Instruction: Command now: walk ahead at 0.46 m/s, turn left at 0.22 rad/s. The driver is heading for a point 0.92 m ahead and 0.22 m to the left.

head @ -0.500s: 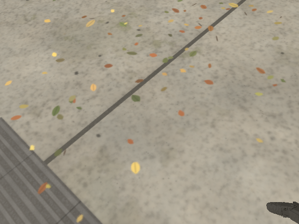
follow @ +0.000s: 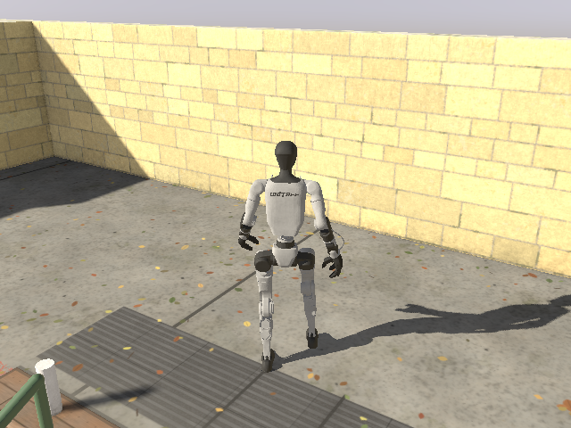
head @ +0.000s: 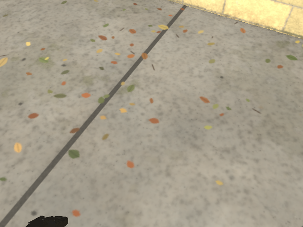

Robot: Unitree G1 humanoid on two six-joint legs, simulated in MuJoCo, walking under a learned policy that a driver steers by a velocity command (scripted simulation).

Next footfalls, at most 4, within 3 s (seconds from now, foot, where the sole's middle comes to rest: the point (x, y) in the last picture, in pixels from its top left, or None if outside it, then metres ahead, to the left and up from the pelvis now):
0.14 right None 0.26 -0.14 -0.78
0.56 left None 0.18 0.10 -0.78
1.02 right None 0.27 -0.11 -0.78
2.24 right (129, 193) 0.62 0.08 -0.78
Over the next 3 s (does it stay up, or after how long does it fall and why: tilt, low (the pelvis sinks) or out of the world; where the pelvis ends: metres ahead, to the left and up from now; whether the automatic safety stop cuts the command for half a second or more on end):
stays up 0.80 0.22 0.00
